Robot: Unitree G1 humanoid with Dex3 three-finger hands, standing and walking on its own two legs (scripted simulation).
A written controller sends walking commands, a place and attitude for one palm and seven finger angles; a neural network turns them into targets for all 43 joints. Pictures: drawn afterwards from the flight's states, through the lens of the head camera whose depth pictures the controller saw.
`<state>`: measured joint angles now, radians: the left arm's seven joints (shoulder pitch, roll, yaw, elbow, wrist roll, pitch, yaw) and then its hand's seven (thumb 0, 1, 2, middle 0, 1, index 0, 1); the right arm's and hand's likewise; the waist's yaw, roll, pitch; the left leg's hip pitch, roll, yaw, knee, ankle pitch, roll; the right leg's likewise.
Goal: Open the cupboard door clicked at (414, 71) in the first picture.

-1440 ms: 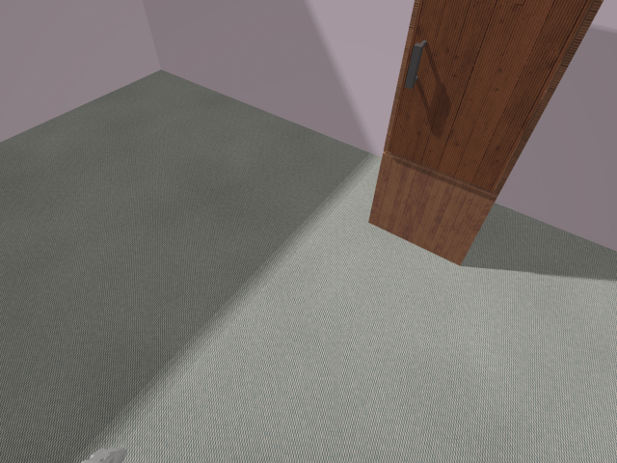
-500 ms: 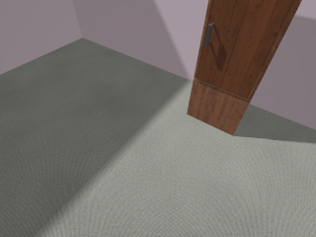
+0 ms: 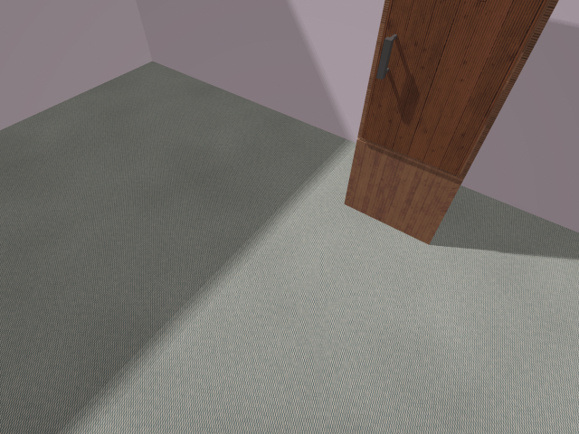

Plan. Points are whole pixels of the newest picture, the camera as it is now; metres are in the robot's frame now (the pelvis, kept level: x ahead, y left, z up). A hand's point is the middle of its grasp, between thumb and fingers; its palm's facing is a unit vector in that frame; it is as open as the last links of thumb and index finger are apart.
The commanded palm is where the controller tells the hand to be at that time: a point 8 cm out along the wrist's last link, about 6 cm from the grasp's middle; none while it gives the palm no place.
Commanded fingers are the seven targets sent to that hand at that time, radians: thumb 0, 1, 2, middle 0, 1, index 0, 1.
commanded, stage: walk to a spot facing it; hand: left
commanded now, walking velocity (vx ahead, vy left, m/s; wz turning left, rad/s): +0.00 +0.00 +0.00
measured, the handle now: (387, 56) +1.19 -0.25 -0.01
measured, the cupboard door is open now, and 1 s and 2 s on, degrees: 0 0 0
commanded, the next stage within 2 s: turn to face it in 0.82 s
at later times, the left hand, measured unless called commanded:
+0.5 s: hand out of the picture +0.04 +0.22 -0.20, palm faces +0.05 -0.99 -0.14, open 7.4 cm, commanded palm none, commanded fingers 0.00 0.90 0.90 -0.20 -0.30 -0.20 -0.30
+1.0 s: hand (204, 295) +0.41 +0.20 -0.19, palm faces +0.05 -0.99 -0.16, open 7.4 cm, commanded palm none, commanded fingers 0.00 0.90 0.90 -0.20 -0.30 -0.20 -0.30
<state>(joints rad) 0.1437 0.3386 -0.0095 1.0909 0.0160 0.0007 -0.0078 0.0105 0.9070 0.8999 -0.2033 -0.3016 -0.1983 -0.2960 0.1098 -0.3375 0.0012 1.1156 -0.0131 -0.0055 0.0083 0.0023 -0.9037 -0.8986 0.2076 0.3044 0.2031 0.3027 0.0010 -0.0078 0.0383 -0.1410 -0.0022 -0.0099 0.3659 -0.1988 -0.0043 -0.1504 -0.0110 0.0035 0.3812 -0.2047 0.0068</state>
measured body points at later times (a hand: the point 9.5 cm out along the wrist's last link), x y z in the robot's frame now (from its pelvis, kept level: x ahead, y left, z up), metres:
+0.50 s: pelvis +0.09 +0.04 -0.01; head +0.09 +0.07 +0.43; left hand +0.03 +0.27 -0.19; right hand +0.08 -0.20 -0.15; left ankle +0.04 +0.12 -0.75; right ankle +0.01 -0.10 -0.70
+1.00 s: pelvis +0.32 +0.03 -0.03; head +0.34 +0.04 +0.42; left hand +0.41 +0.26 -0.18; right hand +0.24 -0.18 -0.18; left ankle +0.17 +0.13 -0.64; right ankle +0.39 -0.04 -0.75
